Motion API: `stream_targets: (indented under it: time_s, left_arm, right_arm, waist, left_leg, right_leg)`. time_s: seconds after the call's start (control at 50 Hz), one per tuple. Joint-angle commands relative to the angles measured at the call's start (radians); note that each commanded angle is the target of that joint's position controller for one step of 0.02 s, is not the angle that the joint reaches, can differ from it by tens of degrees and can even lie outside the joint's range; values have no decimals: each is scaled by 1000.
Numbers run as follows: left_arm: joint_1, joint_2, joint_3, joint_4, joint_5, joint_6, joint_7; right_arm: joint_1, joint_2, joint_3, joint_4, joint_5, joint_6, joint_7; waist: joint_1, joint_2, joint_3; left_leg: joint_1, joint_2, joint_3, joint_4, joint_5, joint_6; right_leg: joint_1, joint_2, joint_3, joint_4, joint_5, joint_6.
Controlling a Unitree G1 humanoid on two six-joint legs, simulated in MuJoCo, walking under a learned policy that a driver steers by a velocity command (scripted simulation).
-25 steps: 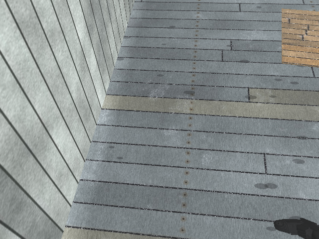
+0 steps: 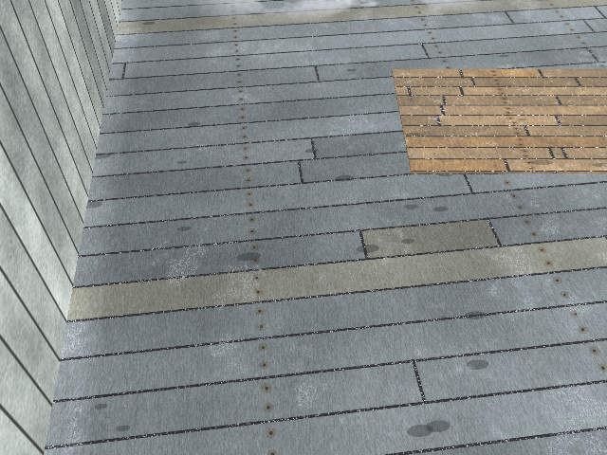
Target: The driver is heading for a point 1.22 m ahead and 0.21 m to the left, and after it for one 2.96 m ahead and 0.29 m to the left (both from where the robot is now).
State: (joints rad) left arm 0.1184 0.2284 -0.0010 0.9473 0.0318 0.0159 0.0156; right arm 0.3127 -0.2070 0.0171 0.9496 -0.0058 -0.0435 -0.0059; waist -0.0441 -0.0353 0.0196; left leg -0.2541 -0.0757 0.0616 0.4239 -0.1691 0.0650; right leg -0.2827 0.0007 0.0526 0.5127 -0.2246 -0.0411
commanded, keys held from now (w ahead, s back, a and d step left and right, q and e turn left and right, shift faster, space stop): no key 0.34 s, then w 0.66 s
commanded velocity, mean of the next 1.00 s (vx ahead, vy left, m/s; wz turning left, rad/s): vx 0.23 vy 0.00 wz -0.02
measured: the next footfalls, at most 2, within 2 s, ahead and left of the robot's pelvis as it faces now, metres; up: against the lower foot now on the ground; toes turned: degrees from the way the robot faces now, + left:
left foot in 0.72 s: +0.21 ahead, +0.13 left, +0.00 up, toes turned +3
right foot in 1.24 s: +0.56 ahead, -0.04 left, +0.00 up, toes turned -4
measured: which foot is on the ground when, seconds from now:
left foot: down 0.00-0.42, up 0.44-0.70, down 0.72-1.00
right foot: down 0.00-0.74, up 0.76-1.00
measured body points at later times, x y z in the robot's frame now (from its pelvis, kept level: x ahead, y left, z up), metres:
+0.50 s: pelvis +0.06 -0.03 +0.01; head +0.05 -0.03 +0.46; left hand +0.04 +0.22 -0.15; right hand +0.07 -0.27 -0.15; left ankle +0.04 +0.08 -0.72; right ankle +0.03 -0.11 -0.74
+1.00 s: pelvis +0.24 +0.05 +0.01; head +0.25 +0.07 +0.46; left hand +0.35 +0.31 -0.13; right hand +0.19 -0.20 -0.13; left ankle +0.17 +0.13 -0.74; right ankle +0.31 -0.08 -0.67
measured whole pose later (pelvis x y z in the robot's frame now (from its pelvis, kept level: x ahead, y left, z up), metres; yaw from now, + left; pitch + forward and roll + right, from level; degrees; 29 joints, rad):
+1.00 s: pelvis +0.24 +0.05 +0.01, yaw +1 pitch +1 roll +0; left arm 0.15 0.25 0.06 0.99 0.04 -0.05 -0.02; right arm 0.45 -0.19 -0.03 1.06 0.00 -0.10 -0.01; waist -0.03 -0.04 -0.01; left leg -0.03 -0.06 0.05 0.23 -0.23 0.07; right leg -0.60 -0.06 -0.04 0.95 -0.15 -0.04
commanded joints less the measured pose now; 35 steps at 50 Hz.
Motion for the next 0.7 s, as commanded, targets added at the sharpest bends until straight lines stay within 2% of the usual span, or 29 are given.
stream_targets:
  time_s: [0.02, 0.04, 0.06, 0.08, 0.12, 0.14, 0.2, 0.22, 0.28, 0.3, 0.34, 0.36, 0.38, 0.4, 0.42, 0.44, 0.46, 0.5, 0.52, 0.54, 0.56, 0.6, 0.64, 0.66, 0.7]
  left_arm:
    - [71, 183, 27, 17, -12, -23, 20]
    - [59, 138, 18, 31, -26, -28, 18]
    - [37, 109, 12, 36, -29, -33, 17]
    - [32, 117, 14, 40, -25, -37, 13]
    - [60, 107, 14, 66, -30, -40, 17]
    - [66, 97, 12, 74, -29, -37, 14]
    - [81, 92, 12, 100, -27, -35, 17]
    - [92, 84, 10, 106, -34, -35, 19]
    - [106, 85, 9, 126, -32, -35, 25]
    - [114, 80, 8, 134, -35, -35, 27]
    - [122, 83, 7, 147, -34, -36, 30]
    - [136, 79, 6, 154, -31, -35, 31]
    - [146, 90, 11, 159, -28, -31, 31]
    - [177, 104, 18, 167, -25, -24, 28]
    - [209, 129, 29, 174, -22, -16, 26]
    - [244, 144, 39, 179, -19, -11, 22]
    - [274, 146, 45, 186, -15, -11, 20]
    - [309, 135, 50, 191, -3, -27, 16]
    - [308, 137, 54, 189, -2, -38, 15]
    - [298, 134, 55, 184, -6, -48, 14]
    - [284, 132, 59, 178, -9, -60, 16]
    - [286, 133, 62, 176, -15, -75, 15]
    - [288, 135, 66, 175, -15, -81, 12]
    - [273, 148, 71, 171, -6, -80, 9]
    - [248, 153, 75, 163, -15, -83, 8]
  right_arm:
    - [68, -63, -12, -36, 9, -7, 0]
    - [74, -59, -9, -8, 8, 4, -5]
    - [58, -74, -14, 1, 7, 10, -8]
    - [57, -72, -11, 18, 4, 10, -12]
    - [54, -84, -14, 36, 2, 9, -13]
    - [42, -78, -14, 40, 0, 9, -16]
    - [32, -63, -12, 63, 3, 10, -22]
    - [22, -70, -13, 70, 0, 14, -25]
    - [19, -59, -11, 91, 2, 21, -30]
    - [14, -68, -15, 98, -1, 27, -29]
    - [13, -58, -14, 109, 0, 32, -29]
    - [15, -56, -13, 116, -1, 34, -29]
    - [8, -61, -16, 118, -5, 37, -28]
    - [6, -78, -25, 117, -19, 41, -23]
    - [-18, -75, -28, 105, -27, 44, -17]
    - [-50, -67, -28, 88, -35, 44, -9]
    - [-73, -52, -26, 73, -41, 40, -3]
    - [-123, -66, -33, 41, -34, 22, 6]
    - [-134, -77, -39, 30, -32, 11, 11]
    - [-140, -85, -44, 22, -29, 1, 18]
    - [-149, -68, -41, 15, -17, -10, 19]
    - [-163, -65, -41, -1, -12, -20, 21]
    - [-174, -68, -43, -17, -8, -20, 22]
    - [-165, -64, -46, -21, -5, -19, 21]
    - [-45, -61, -48, 17, -3, -24, 19]
  waist:
    - [-10, -52, -27]
    - [-8, -56, -37]
    - [-9, -34, -7]
    - [-6, -18, 11]
    - [2, -9, 2]
    - [12, 12, -6]
    - [16, 24, -10]
    - [24, 20, -4]
    - [22, 23, -7]
    - [28, 46, 2]
    - [23, 34, -2]
    - [25, 26, -20]
    - [30, 12, -11]
    - [42, -5, -5]
    - [57, -48, 38]
    - [75, -78, 95]
    - [88, -95, 137]
    - [100, -78, 158]
    - [92, -53, 145]
    - [80, -35, 125]
    - [71, -41, 112]
    - [65, -51, 74]
    - [60, -67, 72]
    - [49, -72, 83]
    - [-17, -45, 66]
  left_leg:
    - [-114, 100, -136, -120, -109, -9]
    - [36, 100, -119, -112, -52, -21]
    - [76, 109, -131, -116, -3, -29]
    - [81, 122, -141, -116, 19, -30]
    - [74, 138, -150, -123, 42, -26]
    - [70, 144, -143, -126, 59, -28]
    - [82, 145, -139, -128, 68, -34]
    - [84, 149, -140, -125, 74, -33]
    - [101, 152, -137, -119, 81, -33]
    - [107, 154, -134, -112, 95, -34]
    - [118, 157, -133, -109, 97, -35]
    - [124, 147, -124, -105, 35, -35]
    - [106, 125, -105, -76, -52, -31]
    - [66, 89, -68, -11, -181, -17]
    - [-22, 61, -41, 61, -276, -10]
    - [-121, 45, -14, 136, -307, -4]
    - [-181, 57, -2, 201, -291, 4]
    - [-296, 103, -46, 348, -297, 16]
    - [-339, 121, -62, 384, -291, 17]
    - [-347, 130, -65, 378, -273, 14]
    - [-335, 134, -63, 371, -231, 6]
    - [-279, 129, -48, 313, -193, -9]
    - [-201, 117, -22, 235, -166, -15]
    - [-145, 112, -13, 182, -149, -14]
    - [68, 69, 31, 63, -64, -13]
  right_leg:
    - [158, -180, 197, -164, 153, -85]
    - [45, -171, 188, -200, 70, -90]
    - [11, -130, 158, -208, 59, -65]
    - [19, -106, 139, -208, 84, -46]
    - [70, -87, 115, -201, 138, -37]
    - [101, -91, 113, -197, 163, -37]
    - [124, -92, 109, -198, 204, -42]
    - [126, -90, 103, -197, 219, -38]
    - [131, -89, 101, -201, 245, -38]
    - [133, -91, 105, -209, 249, -35]
    - [137, -90, 103, -214, 262, -35]
    - [145, -82, 103, -227, 175, -38]
    - [137, -73, 112, -239, 30, -50]
    - [135, -76, 136, -253, -180, -76]
    - [122, -110, 205, -293, -379, -112]
    - [118, -170, 292, -348, -509, -152]
    - [115, -235, 372, -385, -552, -194]
    - [155, -306, 446, -427, -454, -247]
    - [201, -309, 431, -424, -378, -252]
    - [231, -293, 389, -415, -306, -241]
    - [236, -273, 350, -412, -234, -226]
    - [232, -233, 263, -392, -129, -203]
    - [184, -214, 214, -370, -98, -188]
    - [143, -203, 195, -353, -85, -178]
    - [18, -168, 142, -252, -33, -141]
